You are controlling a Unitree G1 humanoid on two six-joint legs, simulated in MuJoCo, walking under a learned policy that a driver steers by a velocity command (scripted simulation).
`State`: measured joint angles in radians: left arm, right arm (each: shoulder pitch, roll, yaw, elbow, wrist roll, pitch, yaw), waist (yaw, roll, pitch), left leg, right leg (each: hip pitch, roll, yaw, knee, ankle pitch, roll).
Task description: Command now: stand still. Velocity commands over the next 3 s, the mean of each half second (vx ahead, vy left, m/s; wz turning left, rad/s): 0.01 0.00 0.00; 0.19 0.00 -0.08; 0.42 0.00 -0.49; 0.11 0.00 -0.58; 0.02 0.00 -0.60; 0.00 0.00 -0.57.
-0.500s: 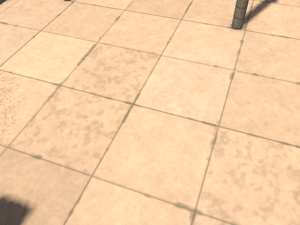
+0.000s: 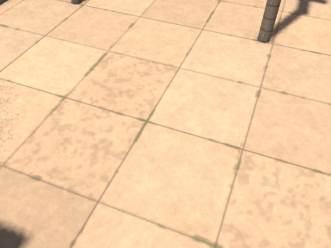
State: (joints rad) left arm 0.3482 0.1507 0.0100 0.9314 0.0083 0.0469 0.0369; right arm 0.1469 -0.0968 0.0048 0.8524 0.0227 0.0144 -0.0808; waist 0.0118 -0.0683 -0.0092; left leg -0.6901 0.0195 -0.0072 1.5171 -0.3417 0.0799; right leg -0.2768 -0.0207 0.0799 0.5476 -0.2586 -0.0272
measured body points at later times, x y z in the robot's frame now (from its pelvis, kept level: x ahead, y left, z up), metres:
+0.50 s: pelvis +0.02 +0.01 +0.00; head +0.01 +0.02 +0.45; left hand -0.02 +0.19 -0.17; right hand +0.12 -0.19 -0.14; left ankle +0.00 +0.16 -0.58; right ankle +0.02 -0.10 -0.74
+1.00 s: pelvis +0.09 +0.03 +0.01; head +0.08 +0.02 +0.46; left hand -0.06 +0.22 -0.12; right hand +0.27 -0.17 -0.10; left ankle +0.10 +0.16 -0.67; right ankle +0.02 -0.10 -0.74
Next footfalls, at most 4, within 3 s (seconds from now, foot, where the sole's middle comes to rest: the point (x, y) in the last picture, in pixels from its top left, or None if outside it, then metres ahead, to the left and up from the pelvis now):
1.12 left None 0.18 0.15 -0.78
1.58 right None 0.45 -0.12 -0.94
2.02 left None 0.60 0.05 -0.94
2.48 right None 0.39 -0.09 -0.94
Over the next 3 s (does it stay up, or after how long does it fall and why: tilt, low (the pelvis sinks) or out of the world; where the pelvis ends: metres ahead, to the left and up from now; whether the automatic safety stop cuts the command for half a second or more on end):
stays up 0.49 0.00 -0.18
